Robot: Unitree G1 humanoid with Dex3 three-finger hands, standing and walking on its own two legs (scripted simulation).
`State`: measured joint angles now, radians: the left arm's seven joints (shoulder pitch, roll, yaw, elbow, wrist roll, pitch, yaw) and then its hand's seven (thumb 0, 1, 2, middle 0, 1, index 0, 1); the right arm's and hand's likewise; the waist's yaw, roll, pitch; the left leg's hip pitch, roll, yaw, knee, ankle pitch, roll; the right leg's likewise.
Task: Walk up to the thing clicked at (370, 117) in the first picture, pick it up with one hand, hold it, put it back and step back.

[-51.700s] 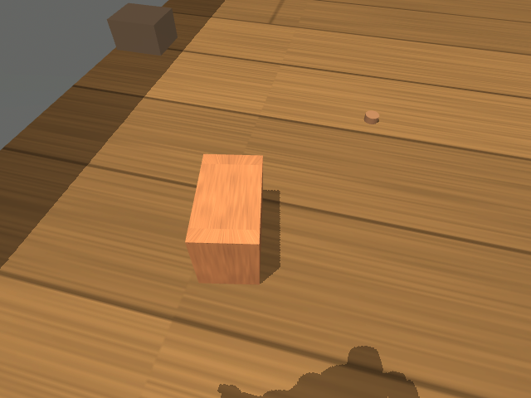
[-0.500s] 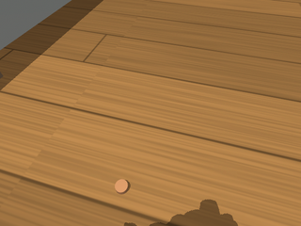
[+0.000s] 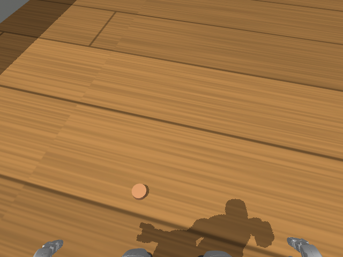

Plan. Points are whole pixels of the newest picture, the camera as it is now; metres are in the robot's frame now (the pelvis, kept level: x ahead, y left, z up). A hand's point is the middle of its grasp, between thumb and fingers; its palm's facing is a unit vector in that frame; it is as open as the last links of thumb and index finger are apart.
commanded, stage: step back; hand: left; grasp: from above
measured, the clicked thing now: (139, 191) +0.48 +0.18 -0.75
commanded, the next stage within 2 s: none
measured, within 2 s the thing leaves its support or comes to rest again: neither
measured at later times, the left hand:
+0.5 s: hand out of the picture +0.01 +0.28 -0.18, palm faces -0.11 -0.92 -0.38, open 7.4 cm
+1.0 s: hand out of the picture -0.10 +0.29 -0.16, palm faces +0.01 -0.93 -0.36, open 7.4 cm
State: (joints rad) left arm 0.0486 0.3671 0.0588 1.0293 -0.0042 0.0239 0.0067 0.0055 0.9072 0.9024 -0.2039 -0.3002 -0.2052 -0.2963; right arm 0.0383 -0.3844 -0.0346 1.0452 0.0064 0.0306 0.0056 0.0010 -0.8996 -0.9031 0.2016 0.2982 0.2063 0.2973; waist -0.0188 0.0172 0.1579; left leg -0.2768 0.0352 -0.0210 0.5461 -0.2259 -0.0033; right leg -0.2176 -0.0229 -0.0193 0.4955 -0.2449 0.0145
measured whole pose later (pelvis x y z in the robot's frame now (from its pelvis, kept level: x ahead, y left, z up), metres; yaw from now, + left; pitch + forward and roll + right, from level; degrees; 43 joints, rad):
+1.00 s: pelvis -0.24 +0.03 -0.01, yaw +1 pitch -3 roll +1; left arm 0.07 0.38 0.08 0.79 0.01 0.07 0.02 0.01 0.91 0.90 -0.20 -0.30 -0.20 -0.30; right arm 0.17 -0.36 -0.03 0.90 -0.04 0.03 0.00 0.00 -0.90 -0.90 0.20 0.30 0.21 0.30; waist -0.01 -0.06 0.21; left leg -0.24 -0.05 -0.03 0.65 -0.35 0.03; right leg -0.45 0.01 0.06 0.86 -0.44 -0.01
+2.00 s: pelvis -0.59 +0.00 -0.01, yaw -3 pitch -2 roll +0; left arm 0.19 0.41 0.07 0.88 0.02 0.05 0.00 0.01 0.91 0.90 -0.20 -0.30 -0.20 -0.30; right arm 0.11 -0.38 -0.04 0.84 -0.04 0.03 0.00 0.00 -0.90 -0.90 0.20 0.30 0.21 0.30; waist 0.02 -0.04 0.14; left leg -0.38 0.04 0.03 0.61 -0.21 0.01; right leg -0.23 0.02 0.08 0.73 -0.50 0.01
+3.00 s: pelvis -0.58 +0.00 -0.01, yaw +2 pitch -2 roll +0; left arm 0.10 0.37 0.04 1.03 0.00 -0.01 0.00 0.01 0.91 0.90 -0.20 -0.30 -0.21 -0.30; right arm 0.16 -0.34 -0.02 1.05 -0.03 0.00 0.00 0.00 -0.90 -0.90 0.20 0.30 0.21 0.30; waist 0.02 -0.02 0.08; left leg -0.23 0.00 -0.02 0.59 -0.32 0.00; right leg -0.24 -0.05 -0.02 0.58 -0.30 0.03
